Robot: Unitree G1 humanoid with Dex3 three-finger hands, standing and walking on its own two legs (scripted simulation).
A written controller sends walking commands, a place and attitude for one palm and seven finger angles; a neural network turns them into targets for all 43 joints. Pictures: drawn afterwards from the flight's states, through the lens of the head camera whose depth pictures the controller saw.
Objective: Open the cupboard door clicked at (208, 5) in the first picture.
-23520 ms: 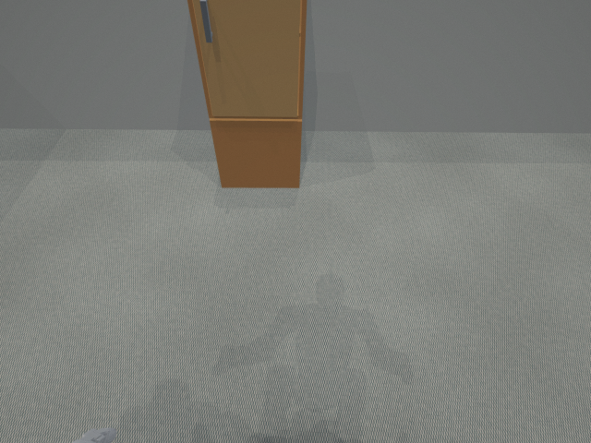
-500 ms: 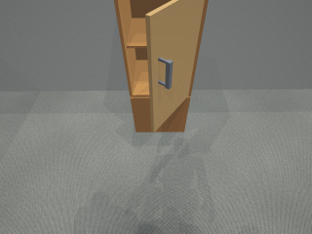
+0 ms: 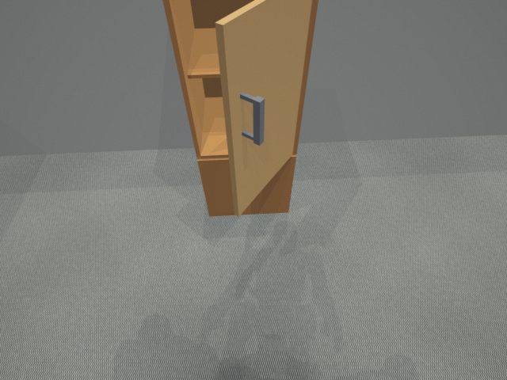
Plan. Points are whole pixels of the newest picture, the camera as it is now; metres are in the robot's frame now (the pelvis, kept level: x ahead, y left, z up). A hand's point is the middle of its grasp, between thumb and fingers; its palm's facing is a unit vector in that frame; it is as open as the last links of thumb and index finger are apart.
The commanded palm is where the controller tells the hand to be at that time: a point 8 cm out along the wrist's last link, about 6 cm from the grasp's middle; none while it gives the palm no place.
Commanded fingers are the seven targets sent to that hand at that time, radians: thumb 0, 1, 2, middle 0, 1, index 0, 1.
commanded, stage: walk to a spot facing it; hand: left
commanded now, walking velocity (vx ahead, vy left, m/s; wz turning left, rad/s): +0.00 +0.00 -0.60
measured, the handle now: (252, 119) +0.65 +0.05 +0.02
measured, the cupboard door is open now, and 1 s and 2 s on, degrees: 52 52 52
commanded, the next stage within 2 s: none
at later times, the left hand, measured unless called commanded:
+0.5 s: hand out of the picture +0.07 +0.16 -0.16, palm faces -0.18 -0.94 -0.28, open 7.3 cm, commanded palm none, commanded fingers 0.00 0.90 0.90 -0.20 -0.30 -0.20 -0.30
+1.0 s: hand (190, 345) +0.20 +0.14 -0.17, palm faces -0.51 -0.82 -0.25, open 7.3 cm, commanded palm none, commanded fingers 0.00 0.90 0.90 -0.20 -0.30 -0.20 -0.30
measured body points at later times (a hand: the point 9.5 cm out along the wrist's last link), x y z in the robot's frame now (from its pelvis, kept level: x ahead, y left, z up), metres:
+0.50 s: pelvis -0.01 -0.03 +0.00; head +0.05 -0.07 +0.45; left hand +0.08 +0.21 -0.14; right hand +0.04 -0.30 -0.15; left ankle +0.00 +0.14 -0.67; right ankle -0.01 -0.10 -0.74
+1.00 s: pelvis +0.00 +0.00 -0.01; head +0.06 -0.03 +0.44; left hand +0.23 +0.18 -0.15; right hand -0.09 -0.25 -0.14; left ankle +0.06 +0.13 -0.74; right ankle -0.06 -0.12 -0.71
